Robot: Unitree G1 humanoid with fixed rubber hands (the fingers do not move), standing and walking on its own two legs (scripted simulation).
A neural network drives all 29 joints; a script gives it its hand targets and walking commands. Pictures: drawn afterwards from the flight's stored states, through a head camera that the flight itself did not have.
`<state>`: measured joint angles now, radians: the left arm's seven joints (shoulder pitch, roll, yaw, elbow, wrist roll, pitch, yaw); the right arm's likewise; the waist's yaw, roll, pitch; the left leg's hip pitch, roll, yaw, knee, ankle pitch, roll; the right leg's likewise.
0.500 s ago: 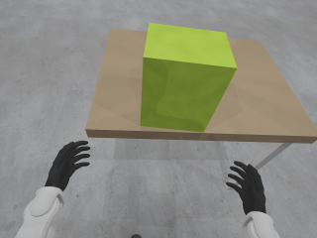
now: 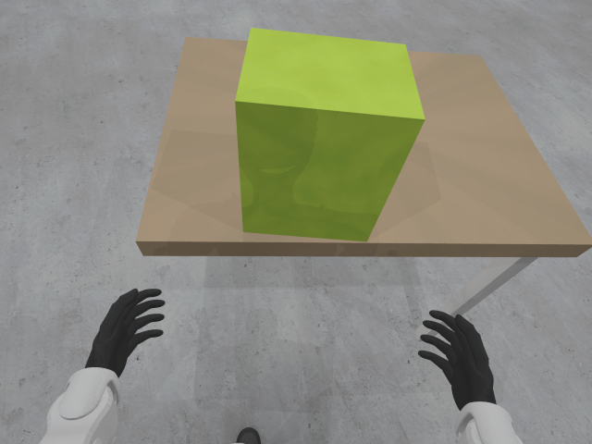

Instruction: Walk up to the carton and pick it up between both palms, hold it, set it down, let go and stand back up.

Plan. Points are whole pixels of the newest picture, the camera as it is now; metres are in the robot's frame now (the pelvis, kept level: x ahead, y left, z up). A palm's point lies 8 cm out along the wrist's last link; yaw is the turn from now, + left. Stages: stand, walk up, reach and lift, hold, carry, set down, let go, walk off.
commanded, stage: set down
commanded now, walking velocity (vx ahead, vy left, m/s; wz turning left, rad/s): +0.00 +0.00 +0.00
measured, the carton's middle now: (315, 147) +0.53 -0.02 +0.07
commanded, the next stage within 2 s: let go in 1.26 s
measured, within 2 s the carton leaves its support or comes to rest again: neither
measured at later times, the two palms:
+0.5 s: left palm (118, 386) +0.21 +0.24 -0.05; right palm (474, 398) +0.18 -0.22 -0.03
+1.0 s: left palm (132, 415) +0.18 +0.22 -0.08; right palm (466, 397) +0.19 -0.22 -0.06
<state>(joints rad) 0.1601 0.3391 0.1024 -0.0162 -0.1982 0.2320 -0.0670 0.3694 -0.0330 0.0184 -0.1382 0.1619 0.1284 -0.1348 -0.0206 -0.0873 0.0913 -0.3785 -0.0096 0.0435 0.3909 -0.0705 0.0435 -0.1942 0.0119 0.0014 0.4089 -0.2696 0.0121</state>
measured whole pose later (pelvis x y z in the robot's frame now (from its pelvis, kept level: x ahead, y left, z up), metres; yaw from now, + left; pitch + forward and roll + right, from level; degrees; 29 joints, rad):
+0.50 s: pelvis +0.02 -0.02 +0.00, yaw +0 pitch +5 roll +0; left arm 0.26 0.34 0.10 0.18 -0.15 0.08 -0.07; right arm 0.38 -0.05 0.02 0.14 0.16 -0.05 -0.10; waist 0.00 -0.09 0.08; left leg -0.37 0.00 0.04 0.39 -0.10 0.02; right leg -0.19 0.02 0.00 0.41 -0.30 -0.01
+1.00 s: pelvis +0.02 -0.03 +0.00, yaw -1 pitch +5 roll +0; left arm 0.26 0.31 0.06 0.37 -0.10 0.09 -0.03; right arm 0.22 -0.09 0.02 0.48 0.14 -0.09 0.00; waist 0.00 -0.09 0.02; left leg -0.37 0.02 0.04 0.39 -0.10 0.00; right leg -0.19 0.04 0.01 0.41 -0.30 -0.01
